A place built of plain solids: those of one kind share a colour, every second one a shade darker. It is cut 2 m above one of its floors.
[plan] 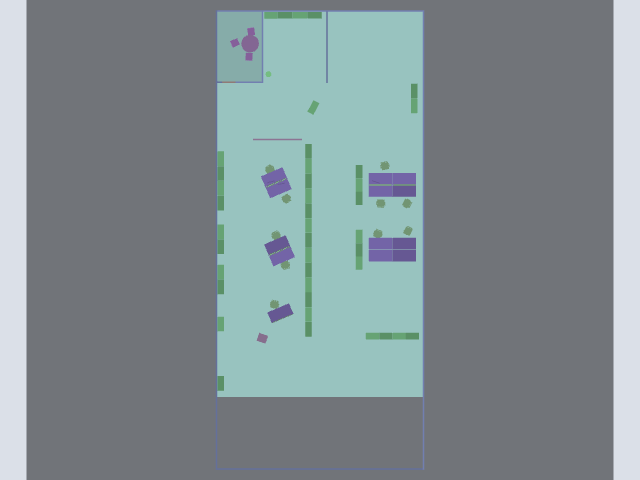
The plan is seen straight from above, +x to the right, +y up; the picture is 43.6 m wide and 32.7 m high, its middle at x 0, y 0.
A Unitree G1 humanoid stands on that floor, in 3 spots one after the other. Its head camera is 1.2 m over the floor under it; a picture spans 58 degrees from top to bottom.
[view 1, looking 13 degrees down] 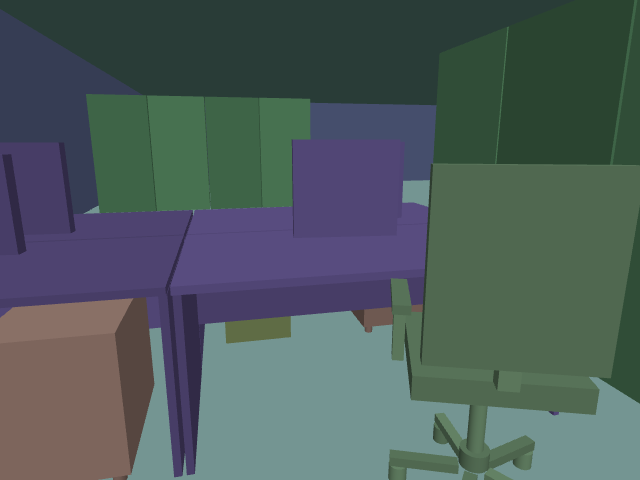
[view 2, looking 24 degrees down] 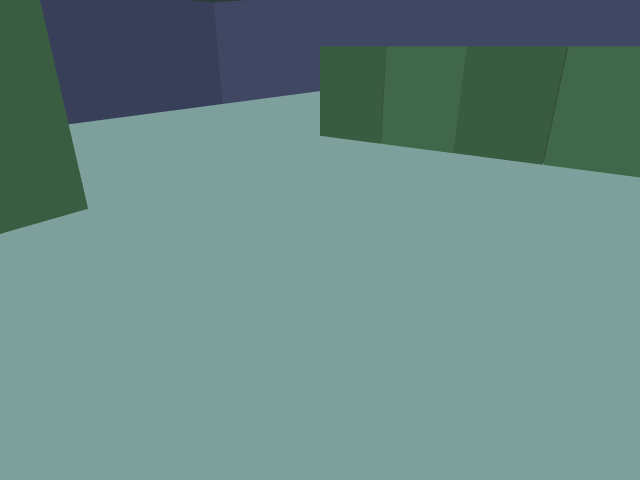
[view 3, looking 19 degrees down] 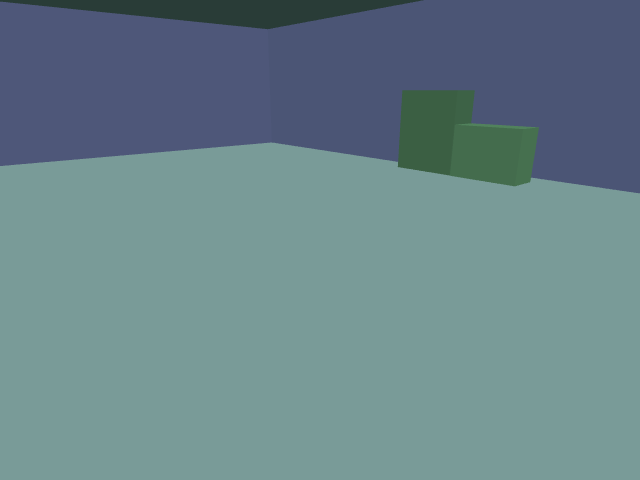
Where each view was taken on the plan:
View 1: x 4.75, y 1.54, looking -103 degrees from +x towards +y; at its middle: desk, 2.04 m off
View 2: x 4.75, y -2.87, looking -145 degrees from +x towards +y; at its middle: floor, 2.95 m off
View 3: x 0.59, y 5.96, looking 50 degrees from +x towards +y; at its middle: floor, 3.69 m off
